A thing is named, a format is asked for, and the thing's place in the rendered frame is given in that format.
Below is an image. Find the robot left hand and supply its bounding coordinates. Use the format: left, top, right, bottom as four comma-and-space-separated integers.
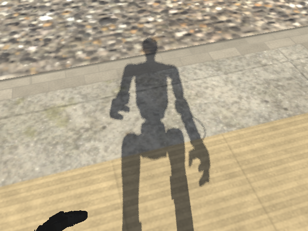
34, 210, 88, 231

